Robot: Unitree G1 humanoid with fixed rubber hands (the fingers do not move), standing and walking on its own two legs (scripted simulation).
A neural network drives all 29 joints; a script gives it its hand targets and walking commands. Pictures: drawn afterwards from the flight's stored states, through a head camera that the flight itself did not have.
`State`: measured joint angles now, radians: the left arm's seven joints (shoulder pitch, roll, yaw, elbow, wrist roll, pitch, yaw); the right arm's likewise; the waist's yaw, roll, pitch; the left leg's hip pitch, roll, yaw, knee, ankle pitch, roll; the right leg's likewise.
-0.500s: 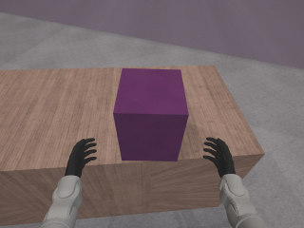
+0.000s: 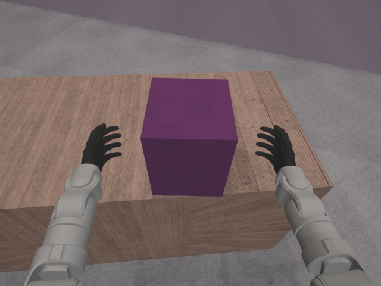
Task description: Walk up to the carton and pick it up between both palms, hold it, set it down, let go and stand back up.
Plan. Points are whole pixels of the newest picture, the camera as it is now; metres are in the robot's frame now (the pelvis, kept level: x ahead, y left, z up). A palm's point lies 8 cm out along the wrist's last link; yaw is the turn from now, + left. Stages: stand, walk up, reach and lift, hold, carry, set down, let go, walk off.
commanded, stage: reach and lift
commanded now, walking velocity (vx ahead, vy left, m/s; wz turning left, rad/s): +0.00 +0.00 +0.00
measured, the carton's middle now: (188, 139) +0.49 +0.03 -0.02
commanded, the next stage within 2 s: none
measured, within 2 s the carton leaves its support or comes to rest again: neither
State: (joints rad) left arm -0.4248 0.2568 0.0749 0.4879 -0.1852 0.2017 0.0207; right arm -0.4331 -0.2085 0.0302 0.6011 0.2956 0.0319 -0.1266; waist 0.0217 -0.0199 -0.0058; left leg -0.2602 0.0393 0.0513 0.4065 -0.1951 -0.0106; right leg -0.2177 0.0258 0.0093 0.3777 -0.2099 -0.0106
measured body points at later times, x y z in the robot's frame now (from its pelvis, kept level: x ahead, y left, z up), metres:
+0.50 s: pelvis +0.00 -0.01 +0.00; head +0.04 +0.01 +0.45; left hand +0.42 +0.22 +0.11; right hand +0.44 -0.18 +0.12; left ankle +0.01 +0.12 -0.74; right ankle -0.01 -0.11 -0.74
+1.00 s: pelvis +0.00 -0.01 +0.00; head +0.05 +0.01 +0.44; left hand +0.47 +0.22 +0.14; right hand +0.48 -0.17 +0.14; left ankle +0.01 +0.12 -0.74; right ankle -0.01 -0.11 -0.74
